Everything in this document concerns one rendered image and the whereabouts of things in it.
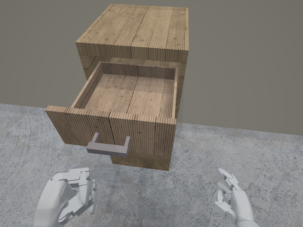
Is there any handle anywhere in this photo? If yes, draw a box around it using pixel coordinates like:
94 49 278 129
86 132 130 157

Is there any cabinet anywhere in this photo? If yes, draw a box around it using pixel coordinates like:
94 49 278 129
75 4 189 171

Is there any robot right hand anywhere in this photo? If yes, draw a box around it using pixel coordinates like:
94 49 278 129
215 168 255 226

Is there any drawer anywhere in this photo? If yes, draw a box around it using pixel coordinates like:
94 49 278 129
45 61 178 157

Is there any robot left hand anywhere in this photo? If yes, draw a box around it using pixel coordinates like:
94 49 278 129
33 167 97 227

